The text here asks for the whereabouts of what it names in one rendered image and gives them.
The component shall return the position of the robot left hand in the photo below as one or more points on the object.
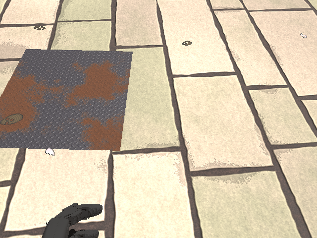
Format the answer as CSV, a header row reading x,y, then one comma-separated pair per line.
x,y
58,227

